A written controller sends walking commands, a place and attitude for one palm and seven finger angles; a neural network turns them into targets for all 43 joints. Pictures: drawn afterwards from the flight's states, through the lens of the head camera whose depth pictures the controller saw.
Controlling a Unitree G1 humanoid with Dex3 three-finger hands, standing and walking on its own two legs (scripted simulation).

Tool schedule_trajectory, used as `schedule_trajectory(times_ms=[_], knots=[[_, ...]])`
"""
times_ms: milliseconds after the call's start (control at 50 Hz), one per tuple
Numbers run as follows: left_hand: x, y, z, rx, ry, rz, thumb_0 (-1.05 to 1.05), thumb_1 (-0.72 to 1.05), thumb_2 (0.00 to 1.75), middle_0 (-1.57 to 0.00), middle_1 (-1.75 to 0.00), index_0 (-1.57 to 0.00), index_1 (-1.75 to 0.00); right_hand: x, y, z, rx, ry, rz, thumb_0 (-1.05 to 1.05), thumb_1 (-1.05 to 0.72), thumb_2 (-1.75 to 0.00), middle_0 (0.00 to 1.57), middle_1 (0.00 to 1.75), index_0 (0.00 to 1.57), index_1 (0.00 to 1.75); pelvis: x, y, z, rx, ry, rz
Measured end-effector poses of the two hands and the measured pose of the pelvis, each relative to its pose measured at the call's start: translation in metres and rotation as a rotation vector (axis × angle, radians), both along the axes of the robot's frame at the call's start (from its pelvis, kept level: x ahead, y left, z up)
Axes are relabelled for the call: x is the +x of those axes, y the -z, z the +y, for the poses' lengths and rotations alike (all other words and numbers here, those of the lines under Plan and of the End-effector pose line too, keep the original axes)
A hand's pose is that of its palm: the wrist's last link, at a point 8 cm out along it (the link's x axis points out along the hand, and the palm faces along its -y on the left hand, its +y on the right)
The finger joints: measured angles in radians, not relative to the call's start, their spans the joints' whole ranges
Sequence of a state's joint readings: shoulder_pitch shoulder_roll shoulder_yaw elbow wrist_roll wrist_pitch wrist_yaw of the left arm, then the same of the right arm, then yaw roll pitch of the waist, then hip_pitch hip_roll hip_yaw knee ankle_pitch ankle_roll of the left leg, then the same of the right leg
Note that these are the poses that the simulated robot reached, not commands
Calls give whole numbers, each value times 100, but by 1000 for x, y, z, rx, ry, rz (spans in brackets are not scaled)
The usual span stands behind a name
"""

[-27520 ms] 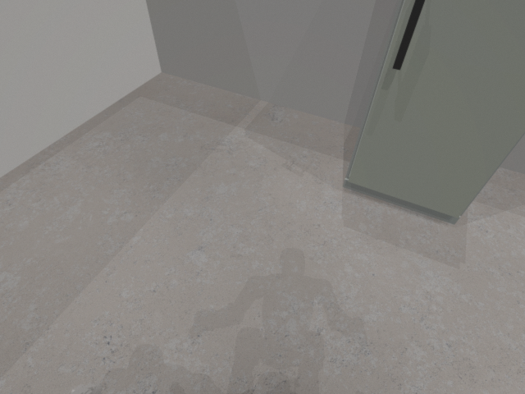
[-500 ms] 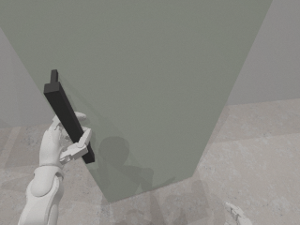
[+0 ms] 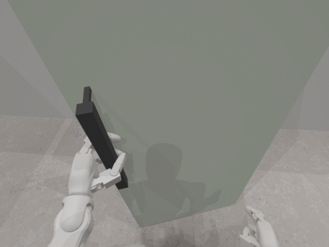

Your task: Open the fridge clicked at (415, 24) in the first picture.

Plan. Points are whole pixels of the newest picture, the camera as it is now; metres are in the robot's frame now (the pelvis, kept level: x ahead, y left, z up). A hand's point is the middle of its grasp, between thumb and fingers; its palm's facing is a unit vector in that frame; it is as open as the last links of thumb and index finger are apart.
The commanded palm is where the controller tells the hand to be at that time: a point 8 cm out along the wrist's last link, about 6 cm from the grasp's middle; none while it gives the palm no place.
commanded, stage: walk backward, drawing the door open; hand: left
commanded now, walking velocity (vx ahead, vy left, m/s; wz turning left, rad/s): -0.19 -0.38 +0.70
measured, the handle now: (108, 146) +0.31 +0.14 +0.12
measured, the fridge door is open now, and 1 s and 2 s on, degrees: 19 54 73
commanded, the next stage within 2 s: stop walking and hold the door back in 1.28 s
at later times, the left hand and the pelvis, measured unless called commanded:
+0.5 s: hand (146, 232) +0.14 +0.04 +0.11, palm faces +0.39 -0.91 -0.16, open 6.8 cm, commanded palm +0.09 +0.07 +0.10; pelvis -0.04 -0.15 +0.00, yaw +24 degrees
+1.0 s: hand out of the picture +0.04 -0.10 +0.10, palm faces +0.83 -0.49 -0.28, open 6.8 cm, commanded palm -0.02 -0.10 +0.10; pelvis +0.01 -0.39 +0.00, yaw +48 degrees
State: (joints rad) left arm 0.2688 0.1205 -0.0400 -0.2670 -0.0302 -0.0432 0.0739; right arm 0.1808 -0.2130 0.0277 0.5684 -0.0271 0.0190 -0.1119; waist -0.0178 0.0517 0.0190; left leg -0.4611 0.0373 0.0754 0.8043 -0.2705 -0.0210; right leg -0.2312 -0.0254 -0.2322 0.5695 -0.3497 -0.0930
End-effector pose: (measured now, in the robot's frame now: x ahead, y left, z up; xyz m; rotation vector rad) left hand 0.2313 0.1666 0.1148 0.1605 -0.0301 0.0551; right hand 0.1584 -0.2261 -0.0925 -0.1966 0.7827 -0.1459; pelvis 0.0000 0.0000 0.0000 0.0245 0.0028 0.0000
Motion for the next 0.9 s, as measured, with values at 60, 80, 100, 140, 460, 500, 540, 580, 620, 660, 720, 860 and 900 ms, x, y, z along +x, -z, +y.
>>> schedule_trajectory(times_ms=[60, 80, 100, 140, 460, 500, 540, 580, 620, 660, 720, 860, 900], knots=[[-9, 4, -4, -21, 8, -54, -2, 57, 75, -41, -138, -31, -140, 3, 7, -2, -16, -8, -30, 1, -90, -90, 20, 30, 20, 30, 0, 14, -4, -10, -19, -18], [-13, 4, -6, -11, 1, -63, -2, 57, 75, -41, -139, -30, -140, 3, 7, -2, -11, -17, -30, 1, -90, -90, 20, 30, 20, 30, -4, 14, -9, 4, -33, -25], [-16, 4, -7, 0, -10, -64, -3, 57, 75, -42, -139, -30, -140, 1, 6, -2, -4, -35, -28, 1, -90, -90, 20, 30, 20, 30, -7, 13, -14, 8, -56, -30], [-25, 2, -12, 18, -38, -49, -4, 57, 74, -42, -139, -29, -140, -2, 3, -2, 15, -77, -25, 1, -90, -90, 20, 30, 20, 30, -13, 8, -27, 1, -99, -35], [-121, 0, -79, 26, -321, -10, -3, 58, 77, -40, -136, -26, -140, 15, 4, -86, -24, -318, 1, 1, -90, -90, 20, 30, 20, 30, -36, 1, -142, 10, -383, -5], [-131, 2, -88, 10, -342, -31, -2, 58, 77, -40, -136, -27, -140, 21, 1, -95, -48, -357, -33, 1, -90, -90, 20, 30, 20, 30, -39, 5, -154, 2, -419, 5], [-140, 5, -96, 9, -361, -74, -2, 58, 77, -41, -137, -27, -140, 27, 3, -103, -58, -390, -76, 1, -90, -90, 20, 30, 20, 30, -44, 15, -167, -9, -446, 12], [-149, 5, -105, 40, -399, -83, -3, 57, 78, -42, -138, -26, -140, 28, 2, -111, -53, -432, -65, 1, -90, -90, 20, 30, 20, 30, -46, 13, -188, 8, -482, -7], [-158, 3, -114, 67, -446, -59, -4, 57, 77, -43, -139, -25, -140, 28, 1, -119, -36, -479, -42, 1, -90, -90, 20, 30, 20, 30, -45, 8, -209, -5, -526, -21], [-168, 2, -127, 72, -502, -35, -4, 58, 77, -42, -137, -24, -140, 30, 2, -128, -14, -528, -16, 1, -90, -90, 20, 30, 20, 30, -43, 4, -229, -24, -557, -30], [-183, 1, -148, 79, -604, -15, -3, 59, 78, -42, -136, -23, -140, 39, 10, -145, 24, -583, 8, 1, -90, -90, 20, 30, 20, 30, -33, 5, -262, -39, -599, -30], [-214, -2, -200, 136, -844, 36, -4, 60, 81, -42, -136, -20, -140, 82, 32, -187, 47, -675, 49, 1, -90, -90, 21, 30, 20, 30, -13, 10, -336, 12, -712, -22], [-223, -3, -216, 131, -886, 54, -4, 61, 80, -41, -134, -20, -140, 94, 25, -198, 29, -700, 38, 1, -90, -90, 20, 30, 20, 30, -9, 4, -352, 35, -748, -21]])
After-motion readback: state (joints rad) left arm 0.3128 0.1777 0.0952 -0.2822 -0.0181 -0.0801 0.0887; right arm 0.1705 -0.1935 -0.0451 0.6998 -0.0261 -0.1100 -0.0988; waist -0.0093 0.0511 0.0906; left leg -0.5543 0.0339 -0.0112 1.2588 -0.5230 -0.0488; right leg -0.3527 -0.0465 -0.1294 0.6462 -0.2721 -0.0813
